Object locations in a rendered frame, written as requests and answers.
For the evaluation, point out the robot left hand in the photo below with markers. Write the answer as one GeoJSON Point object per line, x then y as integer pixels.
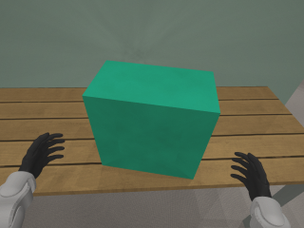
{"type": "Point", "coordinates": [37, 156]}

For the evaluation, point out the robot right forearm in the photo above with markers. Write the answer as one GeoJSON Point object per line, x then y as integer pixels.
{"type": "Point", "coordinates": [267, 213]}

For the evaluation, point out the carton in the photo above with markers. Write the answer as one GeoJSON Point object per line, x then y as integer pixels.
{"type": "Point", "coordinates": [154, 119]}

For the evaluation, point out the table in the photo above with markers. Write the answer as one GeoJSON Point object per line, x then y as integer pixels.
{"type": "Point", "coordinates": [252, 120]}

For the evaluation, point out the robot right hand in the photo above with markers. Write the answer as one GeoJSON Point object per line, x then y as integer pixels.
{"type": "Point", "coordinates": [256, 179]}

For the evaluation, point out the robot left forearm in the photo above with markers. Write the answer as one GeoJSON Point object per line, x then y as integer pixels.
{"type": "Point", "coordinates": [16, 195]}

